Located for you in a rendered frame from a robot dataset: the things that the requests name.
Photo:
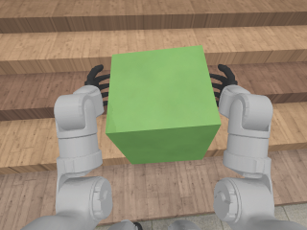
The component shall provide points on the carton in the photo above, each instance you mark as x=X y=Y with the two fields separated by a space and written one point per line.
x=161 y=105

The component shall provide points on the robot right upper arm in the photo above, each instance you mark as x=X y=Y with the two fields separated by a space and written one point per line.
x=247 y=204

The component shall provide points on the left robot hand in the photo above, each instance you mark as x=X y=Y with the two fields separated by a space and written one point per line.
x=91 y=79

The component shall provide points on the robot left upper arm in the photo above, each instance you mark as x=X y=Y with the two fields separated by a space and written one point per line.
x=82 y=203

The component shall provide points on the right robot forearm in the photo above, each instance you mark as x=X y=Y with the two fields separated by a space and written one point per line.
x=249 y=129

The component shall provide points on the left robot forearm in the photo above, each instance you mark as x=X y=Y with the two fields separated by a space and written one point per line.
x=76 y=126

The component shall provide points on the robot right thigh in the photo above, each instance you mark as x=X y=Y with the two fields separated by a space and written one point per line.
x=183 y=224

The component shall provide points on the right robot hand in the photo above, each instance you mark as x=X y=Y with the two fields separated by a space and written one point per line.
x=226 y=81

